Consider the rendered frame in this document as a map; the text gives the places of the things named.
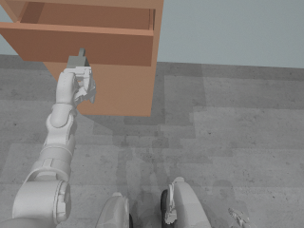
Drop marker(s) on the drawer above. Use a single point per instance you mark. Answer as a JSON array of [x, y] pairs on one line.
[[51, 32]]

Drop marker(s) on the robot left hand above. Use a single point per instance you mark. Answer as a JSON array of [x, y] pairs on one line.
[[70, 91]]

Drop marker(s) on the robot left shin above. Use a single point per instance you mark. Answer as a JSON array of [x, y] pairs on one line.
[[125, 224]]

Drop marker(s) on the robot left upper arm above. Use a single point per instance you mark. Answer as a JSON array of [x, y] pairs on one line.
[[41, 204]]

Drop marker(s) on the left robot thigh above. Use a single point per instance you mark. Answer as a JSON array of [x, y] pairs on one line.
[[114, 213]]

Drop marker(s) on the cabinet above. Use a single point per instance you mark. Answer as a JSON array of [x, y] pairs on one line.
[[120, 90]]

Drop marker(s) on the robot right hand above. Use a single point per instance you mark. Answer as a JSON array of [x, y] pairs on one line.
[[242, 220]]

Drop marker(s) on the handle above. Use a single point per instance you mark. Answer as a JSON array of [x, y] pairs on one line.
[[78, 61]]

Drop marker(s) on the left robot forearm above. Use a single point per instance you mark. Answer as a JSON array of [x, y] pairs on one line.
[[57, 152]]

